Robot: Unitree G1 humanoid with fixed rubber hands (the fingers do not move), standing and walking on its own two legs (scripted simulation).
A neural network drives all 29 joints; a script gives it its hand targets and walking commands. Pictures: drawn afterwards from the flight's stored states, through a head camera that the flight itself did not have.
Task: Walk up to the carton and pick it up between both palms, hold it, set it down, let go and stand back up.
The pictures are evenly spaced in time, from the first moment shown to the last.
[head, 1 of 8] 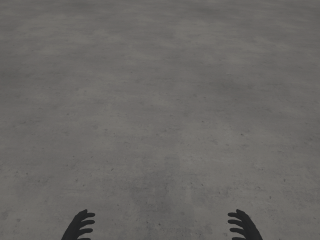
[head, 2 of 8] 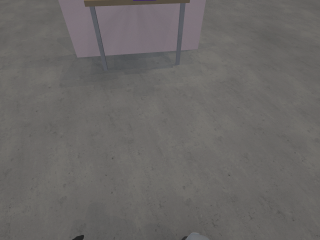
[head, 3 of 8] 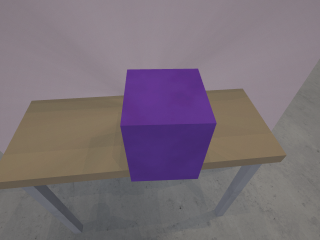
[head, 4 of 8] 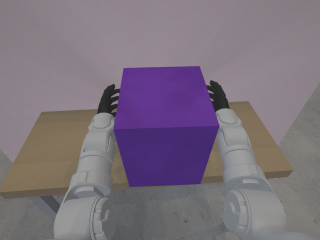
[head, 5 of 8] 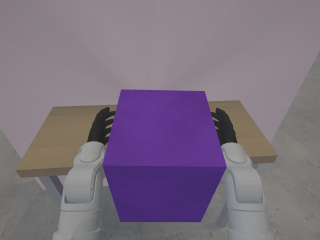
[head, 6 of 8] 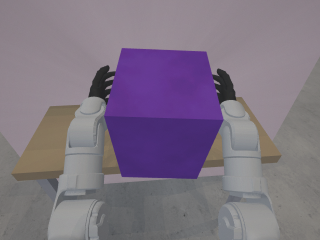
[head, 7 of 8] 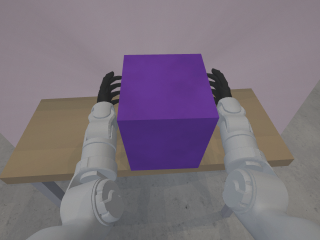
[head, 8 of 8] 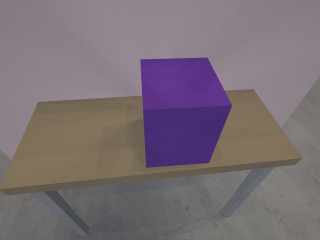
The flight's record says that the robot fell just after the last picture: no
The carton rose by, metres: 0.13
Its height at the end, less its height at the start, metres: +0.00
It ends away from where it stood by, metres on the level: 0.06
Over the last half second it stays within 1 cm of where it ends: yes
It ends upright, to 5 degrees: yes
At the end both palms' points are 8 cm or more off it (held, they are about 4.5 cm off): yes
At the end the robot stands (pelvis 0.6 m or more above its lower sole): yes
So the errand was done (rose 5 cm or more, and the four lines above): yes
